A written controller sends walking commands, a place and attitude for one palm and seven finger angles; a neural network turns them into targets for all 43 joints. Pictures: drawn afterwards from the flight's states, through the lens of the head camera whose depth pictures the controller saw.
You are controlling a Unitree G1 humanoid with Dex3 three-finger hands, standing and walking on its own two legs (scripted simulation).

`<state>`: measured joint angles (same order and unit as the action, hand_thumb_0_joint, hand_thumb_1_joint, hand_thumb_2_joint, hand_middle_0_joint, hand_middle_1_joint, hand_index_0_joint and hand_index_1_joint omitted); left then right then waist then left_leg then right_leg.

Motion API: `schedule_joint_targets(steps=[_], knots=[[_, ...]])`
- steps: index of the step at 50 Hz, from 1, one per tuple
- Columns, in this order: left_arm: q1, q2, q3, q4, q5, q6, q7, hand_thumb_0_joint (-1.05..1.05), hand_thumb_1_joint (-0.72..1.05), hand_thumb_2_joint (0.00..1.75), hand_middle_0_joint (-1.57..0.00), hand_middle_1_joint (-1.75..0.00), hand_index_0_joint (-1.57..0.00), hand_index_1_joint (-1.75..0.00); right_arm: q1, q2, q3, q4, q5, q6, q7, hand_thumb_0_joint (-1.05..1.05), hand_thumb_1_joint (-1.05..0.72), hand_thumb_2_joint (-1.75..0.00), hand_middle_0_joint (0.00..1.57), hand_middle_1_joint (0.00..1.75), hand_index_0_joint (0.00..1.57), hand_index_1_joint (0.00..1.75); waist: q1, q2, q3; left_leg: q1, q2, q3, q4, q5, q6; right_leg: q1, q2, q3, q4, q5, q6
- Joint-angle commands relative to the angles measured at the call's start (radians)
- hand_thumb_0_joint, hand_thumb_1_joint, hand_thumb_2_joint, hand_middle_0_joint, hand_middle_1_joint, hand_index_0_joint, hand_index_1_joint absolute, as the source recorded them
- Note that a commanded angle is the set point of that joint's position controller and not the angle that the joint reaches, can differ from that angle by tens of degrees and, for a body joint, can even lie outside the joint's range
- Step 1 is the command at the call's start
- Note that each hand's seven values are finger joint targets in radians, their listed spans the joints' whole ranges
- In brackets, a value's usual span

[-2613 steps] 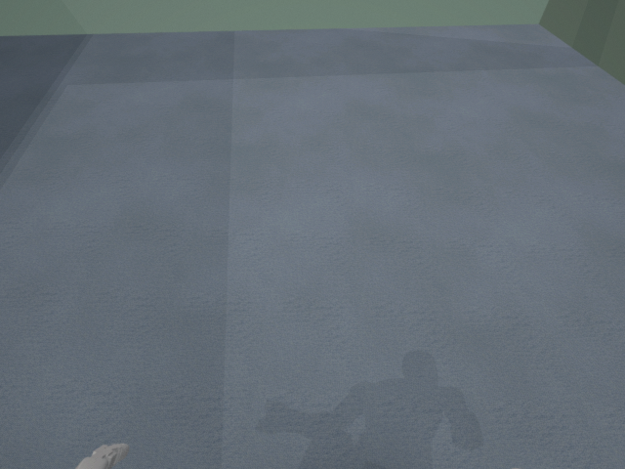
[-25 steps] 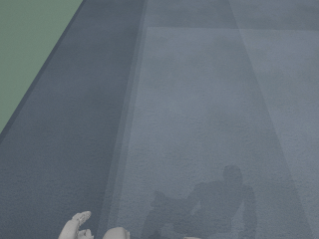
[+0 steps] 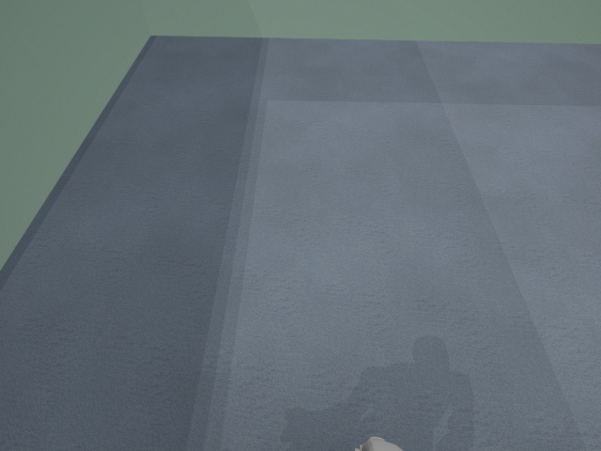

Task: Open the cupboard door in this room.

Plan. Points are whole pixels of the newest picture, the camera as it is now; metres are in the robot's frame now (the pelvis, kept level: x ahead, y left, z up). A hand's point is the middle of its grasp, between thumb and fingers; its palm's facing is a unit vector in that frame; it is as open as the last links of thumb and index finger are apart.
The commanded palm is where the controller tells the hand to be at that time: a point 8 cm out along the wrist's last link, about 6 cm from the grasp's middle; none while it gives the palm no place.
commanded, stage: walk to a spot facing it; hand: left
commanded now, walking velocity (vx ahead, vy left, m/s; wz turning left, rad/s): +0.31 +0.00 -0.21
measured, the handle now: out of the picture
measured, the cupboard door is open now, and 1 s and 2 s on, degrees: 45 45 45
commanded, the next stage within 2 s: turn to face it in 0.08 s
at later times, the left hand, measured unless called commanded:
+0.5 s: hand (221, 404) +0.22 +0.15 -0.20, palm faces +0.14 -0.98 -0.17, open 7.3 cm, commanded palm none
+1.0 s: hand (240, 373) +0.26 +0.12 -0.17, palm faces +0.42 -0.87 -0.25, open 7.3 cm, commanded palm none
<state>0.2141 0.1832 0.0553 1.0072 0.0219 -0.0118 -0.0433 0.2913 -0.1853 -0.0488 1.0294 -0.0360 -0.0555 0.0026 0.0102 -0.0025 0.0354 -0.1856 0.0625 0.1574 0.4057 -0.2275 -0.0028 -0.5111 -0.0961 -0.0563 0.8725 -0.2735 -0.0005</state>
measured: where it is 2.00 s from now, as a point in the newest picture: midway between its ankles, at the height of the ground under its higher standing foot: (341, 398)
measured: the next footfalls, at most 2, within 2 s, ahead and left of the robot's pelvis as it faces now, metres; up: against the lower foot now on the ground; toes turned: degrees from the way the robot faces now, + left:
right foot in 0.12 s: +0.17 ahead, -0.15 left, +0.00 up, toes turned -8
left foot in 0.42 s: +0.29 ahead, +0.08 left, +0.00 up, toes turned +12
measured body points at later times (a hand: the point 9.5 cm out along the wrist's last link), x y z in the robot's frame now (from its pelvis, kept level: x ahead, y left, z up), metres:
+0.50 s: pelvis +0.21 -0.03 -0.02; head +0.24 +0.00 +0.43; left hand +0.22 +0.21 -0.19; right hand +0.30 -0.26 -0.16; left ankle +0.25 +0.07 -0.74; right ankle +0.13 -0.15 -0.70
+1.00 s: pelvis +0.28 -0.08 +0.00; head +0.34 -0.06 +0.44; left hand +0.24 +0.17 -0.15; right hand +0.49 -0.29 -0.14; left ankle +0.24 +0.04 -0.71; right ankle +0.28 -0.20 -0.74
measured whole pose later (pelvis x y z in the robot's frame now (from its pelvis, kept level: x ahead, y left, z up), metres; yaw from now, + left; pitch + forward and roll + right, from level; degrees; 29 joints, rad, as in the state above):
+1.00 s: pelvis +0.28 -0.08 +0.00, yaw +25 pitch +2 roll +3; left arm 0.20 0.21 0.04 0.90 0.02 0.00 0.02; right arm 0.11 -0.27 -0.08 0.92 -0.01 0.07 0.03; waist -0.01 -0.05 0.10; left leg -0.43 0.02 0.10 0.79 -0.44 -0.06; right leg -0.20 -0.14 -0.16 0.54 -0.36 0.01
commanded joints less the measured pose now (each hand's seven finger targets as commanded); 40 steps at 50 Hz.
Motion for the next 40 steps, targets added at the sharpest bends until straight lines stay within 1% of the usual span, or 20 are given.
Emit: schedule_joint_targets(steps=[1,4,6,7,10,13,18,19,20,21,22,23,25,28,33,35,36,37,38,40], knots=[[-0.012,0.046,0.011,-0.059,0.003,-0.021,-0.006,0.00,0.90,0.90,-0.20,-0.30,-0.20,-0.30,0.042,-0.173,-0.037,-0.036,0.002,-0.002,-0.003,0.00,-0.90,-0.90,0.20,0.30,0.20,0.30,-0.010,0.081,0.005,-0.103,0.232,-0.105,-0.196,-0.202,0.112,0.193,0.024,-0.066,-0.199,0.058,0.012],[0.119,0.102,0.030,-0.013,0.007,-0.031,0.005,0.00,0.90,0.90,-0.20,-0.30,-0.20,-0.30,0.025,-0.141,-0.026,-0.029,0.005,0.011,0.002,0.00,-0.90,-0.90,0.20,0.30,0.20,0.30,0.058,-0.008,-0.003,-0.180,0.133,-0.023,0.031,-0.247,0.045,0.406,0.041,-0.038,-0.350,0.012,-0.006],[0.303,0.278,0.066,0.036,0.003,-0.047,0.027,0.00,0.90,0.90,-0.20,-0.30,-0.20,-0.30,0.012,-0.058,-0.009,-0.071,0.022,0.012,0.012,0.00,-0.90,-0.90,0.20,0.30,0.20,0.30,0.127,-0.393,-0.078,-0.481,-0.027,0.045,0.564,-0.432,-0.014,0.625,-0.328,0.548,-0.678,-0.249,-0.184],[0.299,0.256,0.060,0.035,-0.004,-0.041,0.040,0.00,0.90,0.90,-0.20,-0.30,-0.20,-0.30,-0.050,-0.088,-0.019,-0.085,0.019,0.015,0.014,0.00,-0.90,-0.90,0.20,0.30,0.20,0.30,0.124,-0.253,-0.025,-0.513,0.015,-0.068,0.702,-0.388,-0.002,0.571,-0.348,0.584,-0.730,-0.271,-0.228],[0.143,0.136,0.027,0.012,-0.002,-0.052,0.058,0.00,0.90,0.90,-0.20,-0.30,-0.20,-0.30,-0.044,-0.075,-0.015,-0.052,0.019,0.010,-0.002,0.00,-0.90,-0.90,0.20,0.30,0.20,0.30,0.030,-0.203,-0.039,-0.463,0.083,-0.152,0.694,-0.218,-0.021,0.468,-0.278,0.294,-0.626,0.222,-0.188],[0.100,0.105,0.018,0.012,0.005,-0.066,0.059,0.00,0.90,0.90,-0.20,-0.30,-0.20,-0.30,0.013,0.004,0.003,-0.016,0.020,0.025,0.004,0.00,-0.90,-0.90,0.20,0.30,0.20,0.30,-0.017,-0.107,-0.065,-0.299,0.049,-0.103,0.468,-0.161,-0.028,0.405,-0.226,0.058,-0.569,0.547,-0.153],[0.070,0.138,0.023,0.013,-0.011,-0.051,0.059,0.00,0.90,0.90,-0.20,-0.30,-0.20,-0.30,0.018,-0.014,0.010,-0.017,0.019,0.025,0.010,0.00,-0.90,-0.90,0.20,0.30,0.20,0.30,-0.031,-0.099,-0.063,-0.135,-0.027,-0.009,0.132,0.096,-0.030,0.420,-0.160,-0.089,-0.400,0.604,-0.067],[0.057,0.138,0.023,0.003,-0.013,-0.043,0.061,0.00,0.90,0.90,-0.20,-0.30,-0.20,-0.30,0.074,-0.056,0.001,-0.007,0.017,0.024,0.008,0.00,-0.90,-0.90,0.20,0.30,0.20,0.30,-0.061,-0.064,-0.094,-0.017,-0.015,-0.036,0.077,0.246,-0.019,0.367,-0.149,-0.112,-0.293,0.536,-0.034],[0.065,0.115,0.020,-0.016,-0.017,-0.034,0.060,0.00,0.90,0.90,-0.20,-0.30,-0.20,-0.30,0.127,-0.136,-0.018,-0.005,0.009,0.022,0.000,0.00,-0.90,-0.90,0.20,0.30,0.20,0.30,-0.076,0.103,-0.147,0.118,0.098,-0.183,0.071,0.501,0.041,0.247,-0.081,-0.141,-0.135,0.307,0.020],[0.072,0.076,0.012,-0.042,-0.029,-0.025,0.061,0.00,0.90,0.90,-0.20,-0.30,-0.20,-0.30,0.175,-0.223,-0.037,-0.010,0.005,0.024,-0.011,0.00,-0.90,-0.90,0.20,0.30,0.20,0.30,-0.095,0.331,-0.174,0.215,0.331,-0.491,0.034,0.833,0.193,0.047,0.038,-0.133,0.101,-0.330,0.074],[0.021,0.106,0.005,-0.067,-0.020,-0.009,0.068,0.00,0.90,0.90,-0.20,-0.30,-0.20,-0.30,0.179,-0.245,-0.038,-0.011,0.007,0.038,-0.021,0.00,-0.90,-0.90,0.20,0.30,0.20,0.30,-0.107,0.250,-0.168,0.156,0.369,-0.541,0.003,0.730,0.252,0.046,0.045,0.000,0.241,-0.432,0.059],[-0.019,0.093,0.013,-0.094,-0.013,-0.002,0.069,0.00,0.90,0.90,-0.20,-0.30,-0.20,-0.30,0.118,-0.237,-0.039,-0.035,0.006,0.040,-0.025,0.00,-0.90,-0.90,0.20,0.30,0.20,0.30,-0.084,0.183,-0.089,0.063,0.360,-0.532,-0.026,0.571,0.254,-0.004,0.025,0.024,0.277,-0.392,0.059],[-0.058,0.101,0.023,-0.086,-0.007,0.009,0.061,0.00,0.90,0.90,-0.20,-0.30,-0.20,-0.30,0.037,-0.196,-0.029,-0.062,0.008,0.041,-0.034,0.00,-0.90,-0.90,0.20,0.30,0.20,0.30,-0.059,0.237,-0.055,-0.033,0.284,-0.509,-0.051,0.462,0.206,-0.020,0.007,0.056,0.291,-0.288,0.069],[-0.029,0.089,0.024,-0.091,-0.013,0.022,0.052,0.00,0.90,0.90,-0.20,-0.30,-0.20,-0.30,-0.044,-0.204,-0.035,-0.098,0.007,0.042,-0.034,0.00,-0.90,-0.90,0.20,0.30,0.20,0.30,-0.023,0.159,-0.110,-0.039,0.212,-0.405,-0.043,0.391,0.167,0.044,0.031,0.048,0.166,-0.208,0.076],[-0.035,0.084,0.028,-0.129,-0.011,0.026,0.054,0.00,0.90,0.90,-0.20,-0.30,-0.20,-0.30,-0.093,-0.229,-0.061,-0.136,0.005,0.066,-0.024,0.00,-0.90,-0.90,0.20,0.30,0.20,0.30,-0.021,0.150,-0.120,-0.104,0.164,-0.434,-0.040,0.197,0.149,0.184,0.081,0.010,-0.115,-0.158,0.070],[0.038,0.106,0.037,-0.124,-0.010,0.020,0.058,0.00,0.90,0.90,-0.20,-0.30,-0.20,-0.30,-0.146,-0.224,-0.067,-0.160,0.013,0.077,-0.020,0.00,-0.90,-0.90,0.20,0.30,0.20,0.30,0.023,0.119,-0.114,-0.216,0.111,-0.414,0.025,0.104,0.108,0.352,0.089,-0.001,-0.342,-0.004,0.065],[0.074,0.162,0.048,-0.124,-0.001,0.012,0.064,0.00,0.90,0.90,-0.20,-0.30,-0.20,-0.30,-0.164,-0.184,-0.065,-0.180,0.022,0.081,-0.014,0.00,-0.90,-0.90,0.20,0.30,0.20,0.30,0.045,-0.021,-0.108,-0.340,0.030,-0.347,0.125,-0.052,0.050,0.462,-0.018,0.101,-0.514,-0.029,0.038],[0.093,0.269,0.069,-0.134,0.014,0.006,0.071,0.00,0.90,0.90,-0.20,-0.30,-0.20,-0.30,-0.181,-0.116,-0.056,-0.211,0.025,0.082,-0.005,0.00,-0.90,-0.90,0.20,0.30,0.20,0.30,0.064,-0.331,-0.086,-0.488,-0.115,-0.160,0.374,-0.279,-0.037,0.492,-0.291,0.400,-0.648,-0.063,-0.063],[0.062,0.281,0.063,-0.156,0.007,0.007,0.074,0.00,0.90,0.90,-0.20,-0.30,-0.20,-0.30,-0.219,-0.156,-0.063,-0.221,0.018,0.083,0.001,0.00,-0.90,-0.90,0.20,0.30,0.20,0.30,0.066,-0.304,-0.052,-0.466,-0.076,-0.169,0.640,-0.394,-0.034,0.358,-0.418,0.459,-0.659,0.041,-0.153],[-0.046,0.205,0.044,-0.185,0.004,0.003,0.075,0.00,0.90,0.90,-0.20,-0.30,-0.20,-0.30,-0.182,-0.127,-0.060,-0.196,0.014,0.094,0.011,0.00,-0.90,-0.90,0.20,0.30,0.20,0.30,-0.007,-0.199,-0.032,-0.448,-0.042,-0.179,0.792,-0.280,-0.042,0.309,-0.297,0.284,-0.587,0.177,-0.146]])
